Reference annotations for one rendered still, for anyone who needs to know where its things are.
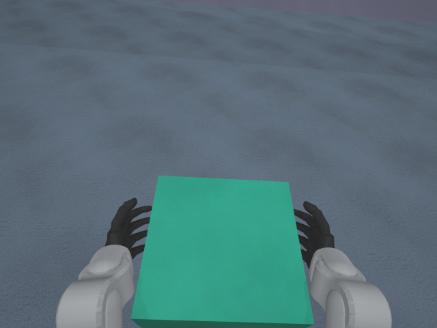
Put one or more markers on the carton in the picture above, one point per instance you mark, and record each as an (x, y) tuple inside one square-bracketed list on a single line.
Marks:
[(222, 253)]

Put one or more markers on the left robot forearm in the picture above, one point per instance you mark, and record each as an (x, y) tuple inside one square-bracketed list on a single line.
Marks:
[(105, 285)]

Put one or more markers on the left robot hand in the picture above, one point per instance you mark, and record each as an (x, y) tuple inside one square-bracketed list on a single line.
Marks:
[(122, 227)]

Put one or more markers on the right robot hand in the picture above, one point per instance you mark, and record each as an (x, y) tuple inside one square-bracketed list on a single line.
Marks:
[(318, 231)]

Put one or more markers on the right robot forearm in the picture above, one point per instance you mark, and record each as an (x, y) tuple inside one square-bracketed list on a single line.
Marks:
[(341, 289)]

